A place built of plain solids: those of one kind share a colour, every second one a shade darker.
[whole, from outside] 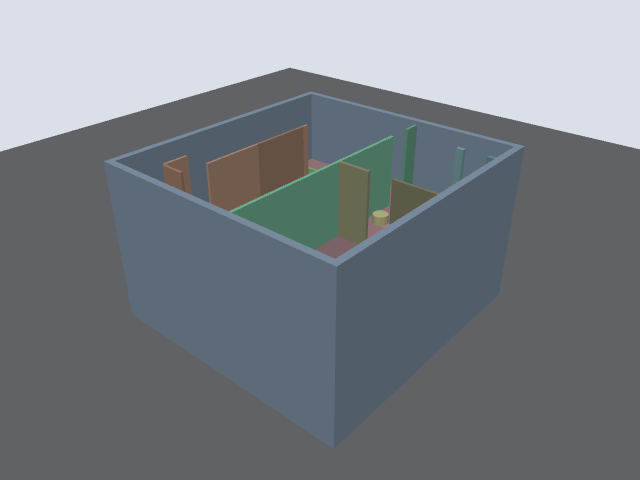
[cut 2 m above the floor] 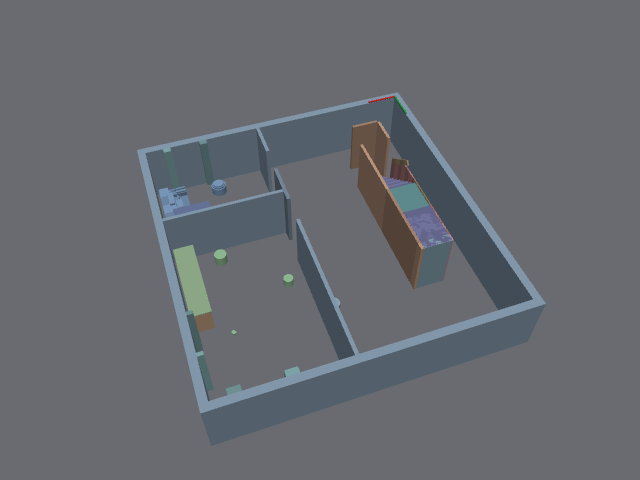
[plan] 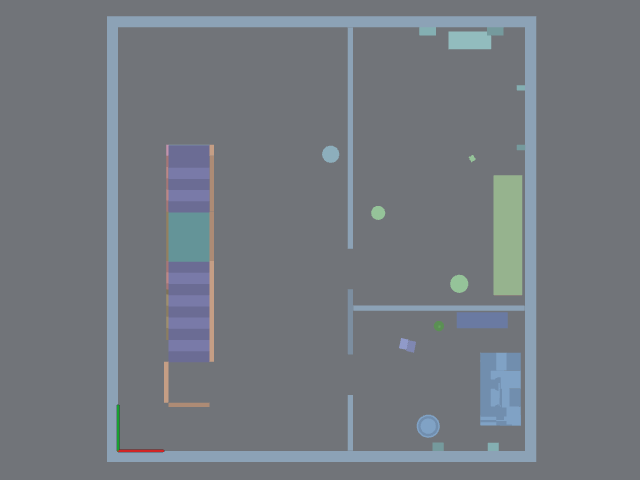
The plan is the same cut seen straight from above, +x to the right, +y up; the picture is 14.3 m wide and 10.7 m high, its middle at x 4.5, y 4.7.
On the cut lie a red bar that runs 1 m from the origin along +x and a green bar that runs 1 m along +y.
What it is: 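A home built round its stair; the hall at the stair's foot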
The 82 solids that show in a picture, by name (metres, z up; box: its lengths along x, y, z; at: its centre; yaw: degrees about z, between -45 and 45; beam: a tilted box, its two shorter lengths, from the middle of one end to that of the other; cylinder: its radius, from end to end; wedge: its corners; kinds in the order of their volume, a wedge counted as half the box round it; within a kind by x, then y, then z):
{
 "wall_1": {"box": [0.25, 9.94, 6.08], "at": [-0.12, 4.72, 2.99]},
 "wall_2": {"box": [9.57, 0.25, 6.08], "at": [4.53, -0.12, 2.99]},
 "wall_3": {"box": [9.57, 0.25, 6.08], "at": [4.53, 9.57, 2.99]},
 "wall_4": {"box": [0.12, 1.25, 3.18], "at": [5.18, 0.62, 1.54]},
 "wall_5": {"box": [0.12, 1.46, 3.18], "at": [5.18, 2.87, 1.54]},
 "wall_6": {"box": [0.12, 4.94, 3.18], "at": [5.18, 6.97, 1.54]},
 "wall_7": {"box": [3.83, 0.12, 3.18], "at": [7.15, 3.18, 1.54]},
 "wall_8": {"box": [0.25, 9.94, 6.08], "at": [9.19, 4.72, 2.99]},
 "step_1": {"box": [0.92, 2.56, 0.25], "at": [1.58, 3.25, 0.07]},
 "step_2": {"box": [0.92, 2.31, 0.44], "at": [1.58, 3.38, 0.17]},
 "step_3": {"box": [0.92, 2.06, 0.64], "at": [1.58, 3.5, 0.27]},
 "step_4": {"box": [0.92, 1.81, 0.83], "at": [1.58, 3.63, 0.37]},
 "step_5": {"box": [0.92, 1.56, 1.03], "at": [1.58, 3.75, 0.46]},
 "step_6": {"box": [0.92, 1.31, 1.23], "at": [1.58, 3.87, 0.56]},
 "step_7": {"box": [0.92, 1.06, 1.42], "at": [1.58, 4.0, 0.66]},
 "step_8": {"box": [0.92, 0.81, 1.62], "at": [1.58, 4.12, 0.76]},
 "step_9": {"box": [0.92, 0.57, 1.81], "at": [1.58, 4.25, 0.86]},
 "step_10": {"box": [0.92, 1.5, 2.21], "at": [1.58, 6.06, 1.05]},
 "step_11": {"box": [0.92, 1.25, 2.4], "at": [1.58, 6.19, 1.15]},
 "step_12": {"box": [0.92, 1.0, 2.6], "at": [1.58, 6.31, 1.25]},
 "step_13": {"box": [0.92, 0.75, 2.79], "at": [1.58, 6.44, 1.35]},
 "step_14": {"box": [0.92, 0.51, 2.99], "at": [1.58, 6.56, 1.44]},
 "upper_floor_1": {"box": [5.25, 2.74, 0.18], "at": [2.5, 8.19, 3.04]},
 "upper_floor_2": {"box": [4.08, 5.04, 0.18], "at": [7.16, 2.4, 3.04]},
 "upper_floor_3": {"box": [4.08, 4.67, 0.18], "at": [7.16, 7.23, 3.04]},
 "stair_wall_1": {"box": [0.1, 0.92, 5.93], "at": [1.07, 1.53, 2.91]},
 "stair_wall_2": {"box": [0.92, 0.1, 5.93], "at": [1.58, 1.02, 2.91]},
 "stair_wall_3": {"box": [0.1, 2.24, 5.93], "at": [2.09, 3.11, 2.91]},
 "stair_wall_4": {"box": [0.1, 1.1, 5.93], "at": [2.09, 4.78, 2.91]},
 "stair_wall_5": {"box": [0.1, 1.25, 5.93], "at": [2.09, 5.95, 2.91]},
 "stair_wall_6": {"box": [0.1, 0.25, 5.93], "at": [2.09, 6.7, 2.91]},
 "upper_partition_1": {"box": [0.12, 7.91, 2.79], "at": [5.18, 3.96, 4.48]},
 "upper_partition_2": {"box": [0.12, 0.63, 2.79], "at": [5.18, 9.13, 4.48]},
 "landing_1": {"box": [0.92, 1.41, 2.01], "at": [1.58, 4.92, 0.95]},
 "slotfit_living_seat_1": {"cylinder": 0.26, "from": [6.91, 0.55, -0.05], "to": [6.91, 0.55, 0.3]},
 "slotfit_living_seat_2": {"cylinder": 0.22, "from": [6.91, 0.55, -0.05], "to": [6.91, 0.55, 0.35]},
 "slotfit_living_seat_3": {"cylinder": 0.17, "from": [6.91, 0.55, -0.05], "to": [6.91, 0.55, 0.4]},
 "slotfit_living_seat_4": {"box": [0.35, 0.2, 0.7], "at": [8.25, 0.66, 0.3]},
 "slotfit_living_seat_5": {"box": [0.35, 0.23, 0.7], "at": [8.25, 2.08, 0.3]},
 "slotfit_living_seat_6": {"box": [0.53, 1.18, 0.48], "at": [8.34, 1.38, 0.19]},
 "slotfit_living_seat_7": {"box": [0.2, 0.4, 0.58], "at": [8.4, 1.19, 0.24]},
 "slotfit_living_seat_8": {"box": [0.33, 0.2, 0.58], "at": [8.47, 1.69, 0.24]},
 "slotfit_living_seat_9": {"cylinder": 0.16, "from": [8.5, 0.89, -0.05], "to": [8.5, 0.89, 0.53]},
 "slotfit_living_seat_10": {"cylinder": 0.16, "from": [8.5, 1.49, -0.05], "to": [8.5, 1.49, 0.53]},
 "slotfit_living_seat_11": {"box": [0.35, 0.3, 0.7], "at": [8.6, 0.71, 0.3]},
 "slotfit_living_seat_12": {"box": [0.35, 0.4, 0.7], "at": [8.6, 1.99, 0.3]},
 "slotfit_living_seat_13": {"box": [0.35, 0.17, 0.75], "at": [8.6, 2.03, 0.32]},
 "slotfit_living_seat_14": {"box": [0.17, 0.53, 0.93], "at": [8.64, 1.23, 0.42]},
 "slotfit_living_seat_15": {"box": [0.4, 0.4, 0.85], "at": [8.75, 1.19, 0.37]},
 "slotfit_living_seat_16": {"box": [0.42, 0.4, 0.85], "at": [8.77, 1.59, 0.37]},
 "slotfit_living_seat_17": {"box": [0.3, 0.4, 0.85], "at": [8.8, 0.79, 0.37]},
 "slotfit_living_seat_18": {"box": [0.33, 0.38, 0.85], "at": [8.82, 1.98, 0.37]},
 "kitchen_units_units_1": {"box": [0.62, 2.67, 0.89], "at": [8.7, 4.81, 0.4]},
 "upper_split_1": {"box": [1.17, 0.12, 2.79], "at": [5.82, 4.91, 4.48]},
 "upper_split_2": {"box": [1.76, 0.12, 2.79], "at": [8.19, 4.91, 4.48]},
 "curtains_1": {"box": [0.37, 0.19, 2.15], "at": [6.9, 9.35, 1.14]},
 "curtains_2": {"box": [0.25, 0.19, 2.1], "at": [7.13, 0.09, 1.11]},
 "curtains_3": {"box": [0.3, 0.19, 2.29], "at": [7.16, 9.35, 4.34]},
 "curtains_4": {"box": [0.25, 0.19, 2.1], "at": [8.36, 0.09, 1.11]},
 "curtains_5": {"box": [0.3, 0.19, 2.29], "at": [8.39, 9.35, 4.34]},
 "curtains_6": {"box": [0.37, 0.19, 2.15], "at": [8.41, 9.35, 1.14]},
 "curtains_7": {"box": [0.19, 0.12, 2.14], "at": [8.98, 6.76, 1.13]},
 "curtains_8": {"box": [0.19, 0.12, 2.14], "at": [8.98, 8.09, 1.13]},
 "slotfit_living_storage_1": {"box": [1.14, 0.36, 1.94], "at": [8.12, 2.91, 0.92]},
 "head_1": {"box": [0.92, 0.27, 3.18], "at": [1.58, 6.69, 1.54]},
 "slotfit_kitchen_wall_table_1": {"box": [0.96, 0.4, 0.9], "at": [7.84, 9.15, 0.4]},
 "landing_guard_1": {"box": [0.05, 1.11, 2.91], "at": [1.1, 4.77, 1.4]},
 "guard_1": {"box": [0.05, 0.27, 1.54], "at": [1.1, 2.6, 0.72]},
 "guard_2": {"box": [0.05, 0.25, 1.73], "at": [1.1, 2.86, 0.82]},
 "guard_3": {"box": [0.05, 0.25, 1.93], "at": [1.1, 3.11, 0.91]},
 "guard_4": {"box": [0.05, 0.25, 2.13], "at": [1.1, 3.36, 1.01]},
 "guard_5": {"box": [0.05, 0.25, 2.32], "at": [1.1, 3.61, 1.11]},
 "slotfit_study_seat_1": {"cylinder": 0.28, "from": [5.76, 6.6, 3.08], "to": [5.76, 6.6, 3.47]},
 "clutter_kitchen_1": {"cylinder": 0.16, "from": [5.8, 5.3, -0.05], "to": [5.8, 5.3, 0.29]},
 "clutter_kitchen_2": {"cylinder": 0.2, "from": [7.6, 3.72, -0.05], "to": [7.6, 3.72, 0.38]},
 "kitchen_units_worktop_1": {"box": [0.64, 2.67, 0.04], "at": [8.69, 4.81, 0.86]},
 "head_guard_1": {"box": [0.05, 0.25, 4.08], "at": [1.1, 6.7, 1.99]},
 "slotfit_hallpiece_corner_1": {"cylinder": 0.19, "from": [4.74, 6.61, -0.05], "to": [4.74, 6.61, 0.22]},
 "slotfit_living_corner_1": {"cylinder": 0.12, "from": [7.15, 2.78, -0.05], "to": [7.15, 2.78, 0.35]},
 "clutter_living_1": {"box": [0.17, 0.24, 0.19], "at": [6.37, 2.38, 0.05], "yaw": -12.2},
 "clutter_living_2": {"box": [0.17, 0.25, 0.19], "at": [6.53, 2.33, 0.05], "yaw": -12.2},
 "guard_cap_1": {"beam": [0.18, 0.05], "from": [1.1, 3.29, 2.02], "to": [1.1, 3.54, 2.22]}
}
